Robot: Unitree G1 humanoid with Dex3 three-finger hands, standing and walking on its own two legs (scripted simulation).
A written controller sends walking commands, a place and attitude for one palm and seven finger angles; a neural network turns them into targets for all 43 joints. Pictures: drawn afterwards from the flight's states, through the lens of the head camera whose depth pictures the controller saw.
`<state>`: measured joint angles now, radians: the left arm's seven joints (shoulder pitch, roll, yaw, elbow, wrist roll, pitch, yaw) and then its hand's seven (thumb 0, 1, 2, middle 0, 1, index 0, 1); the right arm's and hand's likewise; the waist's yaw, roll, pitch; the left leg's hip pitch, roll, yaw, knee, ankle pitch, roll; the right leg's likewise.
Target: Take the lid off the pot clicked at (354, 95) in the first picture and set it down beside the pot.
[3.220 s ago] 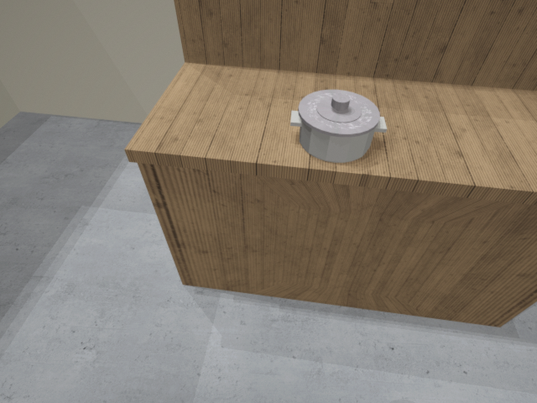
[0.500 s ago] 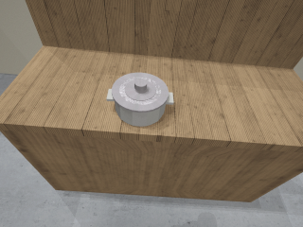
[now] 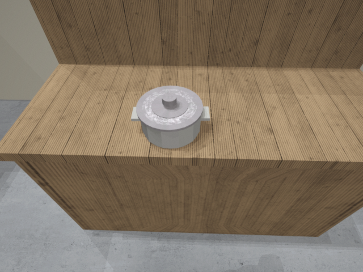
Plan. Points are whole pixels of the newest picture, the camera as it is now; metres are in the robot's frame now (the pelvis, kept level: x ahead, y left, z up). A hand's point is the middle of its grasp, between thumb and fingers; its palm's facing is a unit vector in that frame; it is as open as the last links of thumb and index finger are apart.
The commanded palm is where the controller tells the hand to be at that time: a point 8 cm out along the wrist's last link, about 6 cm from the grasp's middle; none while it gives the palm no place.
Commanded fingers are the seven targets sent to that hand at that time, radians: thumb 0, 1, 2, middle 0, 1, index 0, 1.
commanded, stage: look again from close up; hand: left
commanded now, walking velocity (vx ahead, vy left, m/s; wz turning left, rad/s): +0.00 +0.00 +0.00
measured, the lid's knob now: (169, 99) +0.54 +0.07 +0.08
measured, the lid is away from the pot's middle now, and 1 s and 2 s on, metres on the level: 0.00 0.00 0.00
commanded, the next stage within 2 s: shuffle to correct the standing spot in 1.10 s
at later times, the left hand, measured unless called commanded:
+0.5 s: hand out of the picture -0.02 +0.17 -0.17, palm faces +0.01 -0.98 -0.20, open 7.4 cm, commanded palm none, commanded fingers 0.00 0.90 0.90 -0.20 -0.30 -0.20 -0.30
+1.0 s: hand out of the picture -0.04 +0.18 -0.18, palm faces +0.00 -0.98 -0.18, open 7.4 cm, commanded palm none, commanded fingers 0.00 0.90 0.90 -0.20 -0.30 -0.20 -0.30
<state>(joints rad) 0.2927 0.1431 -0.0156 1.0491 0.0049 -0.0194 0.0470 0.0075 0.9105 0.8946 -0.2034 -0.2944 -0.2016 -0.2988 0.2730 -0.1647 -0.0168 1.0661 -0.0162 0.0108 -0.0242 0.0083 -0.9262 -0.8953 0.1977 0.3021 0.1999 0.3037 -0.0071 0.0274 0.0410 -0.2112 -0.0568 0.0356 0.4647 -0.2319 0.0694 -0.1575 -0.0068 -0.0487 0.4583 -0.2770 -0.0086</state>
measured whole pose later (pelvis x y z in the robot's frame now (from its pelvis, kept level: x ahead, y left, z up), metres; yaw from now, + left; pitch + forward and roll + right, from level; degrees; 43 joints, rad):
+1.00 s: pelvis -0.03 +0.01 +0.00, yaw -1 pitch -2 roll +0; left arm 0.32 0.14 -0.01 1.10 0.02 -0.02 0.04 0.00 0.90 0.89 -0.20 -0.29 -0.20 -0.30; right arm 0.26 -0.14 -0.02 1.12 -0.01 0.00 -0.02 0.01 -0.93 -0.90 0.20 0.30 0.20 0.30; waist 0.00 0.00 0.04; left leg -0.23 -0.07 0.06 0.43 -0.17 0.09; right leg -0.20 -0.02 -0.02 0.46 -0.23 0.01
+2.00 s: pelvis +0.10 -0.04 +0.00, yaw -1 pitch +2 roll -1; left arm 0.21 0.21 0.07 1.02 0.03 0.02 0.01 0.03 0.94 0.89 -0.20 -0.29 -0.20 -0.30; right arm 0.36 -0.07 -0.02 1.09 -0.03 -0.06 -0.05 0.00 -0.91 -0.90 0.20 0.30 0.20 0.30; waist -0.02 -0.06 0.07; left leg -0.12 0.02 0.04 0.42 -0.33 0.02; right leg -0.60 -0.04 0.01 1.13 -0.32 -0.02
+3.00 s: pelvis +0.07 +0.02 +0.00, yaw -2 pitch +2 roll -1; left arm 0.40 0.20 0.03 1.09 0.03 0.06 0.03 0.01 0.90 0.89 -0.20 -0.29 -0.20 -0.30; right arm 0.26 -0.15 -0.06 1.08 -0.01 0.02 -0.03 -0.01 -0.92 -0.89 0.20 0.30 0.20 0.30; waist 0.00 -0.03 0.00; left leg -0.32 -0.10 0.15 0.32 -0.07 0.13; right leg -0.19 0.00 0.02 0.62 -0.44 0.00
